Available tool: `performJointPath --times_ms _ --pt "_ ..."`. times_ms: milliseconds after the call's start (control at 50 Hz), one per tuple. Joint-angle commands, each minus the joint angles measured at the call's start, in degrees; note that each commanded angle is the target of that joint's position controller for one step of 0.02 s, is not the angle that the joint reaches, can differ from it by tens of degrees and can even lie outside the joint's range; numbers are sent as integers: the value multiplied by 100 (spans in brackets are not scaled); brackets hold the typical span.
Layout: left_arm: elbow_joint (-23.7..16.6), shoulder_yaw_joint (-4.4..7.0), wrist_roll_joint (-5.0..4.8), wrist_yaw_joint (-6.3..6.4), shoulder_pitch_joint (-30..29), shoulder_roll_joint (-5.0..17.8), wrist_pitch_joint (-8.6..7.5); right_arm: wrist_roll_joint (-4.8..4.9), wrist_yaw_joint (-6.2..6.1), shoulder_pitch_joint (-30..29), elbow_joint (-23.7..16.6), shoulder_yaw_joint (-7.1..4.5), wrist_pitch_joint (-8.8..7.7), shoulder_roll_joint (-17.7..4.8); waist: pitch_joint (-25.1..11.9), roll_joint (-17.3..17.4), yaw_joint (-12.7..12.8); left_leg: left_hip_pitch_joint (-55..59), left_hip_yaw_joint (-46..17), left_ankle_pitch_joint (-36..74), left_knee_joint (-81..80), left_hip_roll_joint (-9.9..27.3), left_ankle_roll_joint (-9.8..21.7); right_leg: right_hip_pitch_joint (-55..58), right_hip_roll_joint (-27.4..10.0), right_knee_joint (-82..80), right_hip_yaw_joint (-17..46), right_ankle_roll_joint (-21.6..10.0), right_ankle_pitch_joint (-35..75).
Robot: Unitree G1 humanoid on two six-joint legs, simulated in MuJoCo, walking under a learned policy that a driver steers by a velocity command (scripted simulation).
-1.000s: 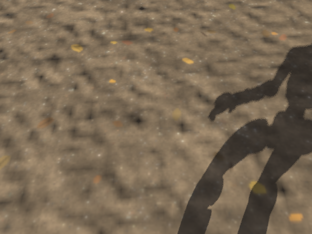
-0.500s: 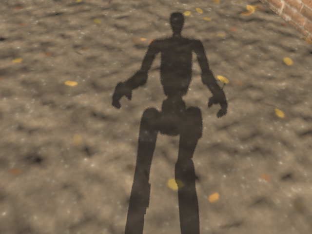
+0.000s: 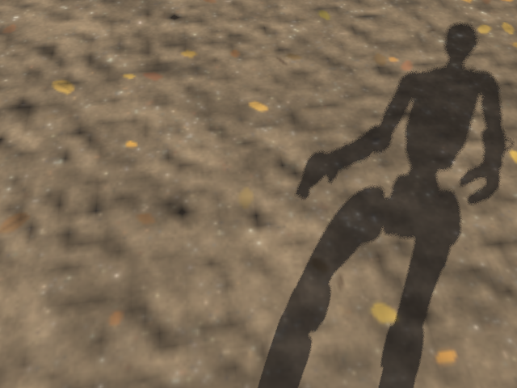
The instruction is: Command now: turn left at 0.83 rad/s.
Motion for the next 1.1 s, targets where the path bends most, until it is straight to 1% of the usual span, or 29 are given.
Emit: performJointPath --times_ms 20,40,60,80,100,120,160,220,300,460,500,520,540,560,580,620,660,700,720,760,820,840,860,880,900,940,960,1040,1100 --pt "-288 344 -168 -89 -161 1053 -143 5 52 114 -525 -191 25 -529 -760 -828 -105 650 353 478 -1033 -226 332 424 -1393 115 458 -863 3174" --pt "-190 321 -184 -123 -13 913 -172 -16 -14 484 -427 -290 28 -677 -904 -518 -273 1447 288 990 -1570 -416 546 38 -1156 854 127 -562 3055" --pt "-187 281 -74 -153 196 751 -215 -20 -135 1009 -381 -496 -4 -1258 -1112 557 -459 2793 -814 3240 -1975 54 994 -1196 -628 2293 -183 -46 1690" --pt "-667 95 209 -138 -110 302 -250 -162 -186 930 -582 -589 -108 -2005 -1402 2207 -256 3516 -3633 4728 -2165 1652 2376 -3121 431 3980 214 428 -2210" --pt "-643 156 180 -88 -558 620 -232 -267 -97 977 -617 -475 -295 -1606 -1831 1229 -667 3250 -3744 3893 -2469 1865 2731 -3224 435 4647 1362 370 -2284" --pt "-683 175 45 -57 -707 725 -224 -232 -108 749 -564 -392 -407 -1428 -1394 956 -505 2865 -3251 3127 -2588 1590 2462 -3276 358 4646 1496 217 -1795" --pt "-562 238 110 50 -570 855 -208 -2 -226 83 -611 -293 -391 -1107 -827 522 -134 2216 -2651 2176 -2660 1000 1849 -3192 198 3885 1555 125 -786" --pt "-376 212 131 10 -238 704 -197 -100 -374 -252 -758 -240 -296 -1059 -982 616 98 1625 -2310 2499 -2601 584 1701 -2475 510 3487 1469 265 -44" --pt "-343 118 78 -15 -366 518 -198 -49 -435 -146 -737 -282 -250 -1151 -982 690 8 1554 -2636 1852 -2489 367 1603 -2262 779 2328 1591 396 208" --pt "-266 183 -10 -141 -279 732 -356 -33 -364 -331 -847 -289 -162 -1129 -1054 1180 -46 1576 -3647 2019 -2007 200 1413 -1285 914 595 1795 221 146" --pt "-120 221 13 -176 32 774 -391 10 -364 -438 -866 -207 -143 -963 -1154 1112 100 1418 -3486 2026 -1608 -37 1190 -411 718 -510 1615 79 1113" --pt "-159 257 81 -156 3 965 -374 -28 -361 -123 -820 -115 -140 -701 -1307 496 -51 1049 -3131 753 -987 -351 938 221 -36 -781 2238 -208 1488" --pt "-279 272 211 -136 -371 1351 -306 -85 -358 246 -837 -24 -168 -465 -1020 -1134 -472 108 -2004 -1194 0 -1274 571 426 -1040 -1025 3614 -960 2494" --pt "-260 214 315 -156 -162 1066 -322 -175 -389 200 -798 -135 -232 -899 -904 -1378 -285 -240 -1769 -1892 1311 -1214 216 103 -1622 -1168 4648 -1790 2466" --pt "-303 92 222 -162 -298 768 -347 -177 -401 247 -651 -191 -255 -1093 -806 -888 -299 -173 -1869 -1530 1827 -1016 80 -104 -1493 -1051 4323 -1828 2149" --pt "-233 -117 82 -190 -522 297 -335 -283 -386 145 -446 -45 -225 -616 -709 -517 -329 154 -1734 -977 1351 -709 -147 -224 -704 -999 3428 -1253 1189" --pt "-183 -50 -33 -188 -459 592 -213 -308 -324 -87 -485 64 -268 -321 -502 -767 -214 378 -1044 -762 252 -545 -276 -231 -246 -938 3084 -1081 1631" --pt "-164 169 -59 -144 10 1147 -70 -194 -327 -407 -532 52 -352 -320 -544 -989 85 516 -759 -895 -520 -804 -253 121 -118 -769 3238 -1135 2097" --pt "-170 216 -63 -131 154 1248 -34 -120 -337 -396 -500 20 -381 -387 -669 -1039 137 526 -801 -786 -775 -878 -219 380 -192 -737 3490 -1192 2195" --pt "-221 246 -135 -105 144 1226 -2 -39 -354 -271 -403 -24 -430 -460 -810 -1112 92 616 -913 -470 -1367 -902 -108 651 -274 -698 3866 -1219 2288" --pt "-302 256 -285 -3 -52 1076 75 -51 -318 205 -142 -99 -524 -519 -1106 -997 -171 1885 -892 816 -2693 -720 182 76 -28 -407 3789 -873 2199" --pt "-332 213 -254 23 -1 899 81 -111 -328 427 -92 -163 -522 -718 -1294 -677 -189 2707 -1217 1259 -2673 -104 435 -665 206 21 3490 -605 1515" --pt "-528 143 -227 16 -60 619 38 -288 -319 335 -37 -261 -474 -1177 -941 1050 -28 2820 -2302 2327 -2691 898 1151 -1969 934 918 2349 -238 -16" --pt "-434 228 -160 -3 237 888 3 -453 -307 -6 -189 -207 -487 -907 -857 1414 -7 2644 -2798 3519 -2688 1754 1795 -2380 965 2129 1877 47 -1639" --pt "-322 331 -131 -38 415 1148 6 -435 -341 -212 -277 -99 -503 -599 -793 978 68 2497 -2473 4028 -2615 1820 1882 -2446 684 3095 1805 192 -1580" --pt "-190 334 -149 -61 571 988 124 -257 -423 -539 -288 -41 -520 -396 -627 703 200 2535 -1574 4052 -2409 1256 1521 -2680 494 3731 1629 390 -920" --pt "-230 272 -143 -90 481 822 160 -191 -453 -492 -252 -35 -520 -406 -549 768 130 2611 -1285 4319 -2374 1149 1469 -2874 381 3800 1500 471 -645" --pt "-640 81 -191 -252 -143 548 163 -261 -498 -40 -127 -116 -386 -628 -501 842 -286 2841 -718 4191 -2492 1107 1611 -2898 134 2993 981 590 -181" --pt "-930 1 -198 -378 -503 587 165 -150 -368 434 -9 -219 -488 -971 -545 757 -584 2900 -973 688 -3303 1503 1660 -2818 -118 2505 858 376 -141"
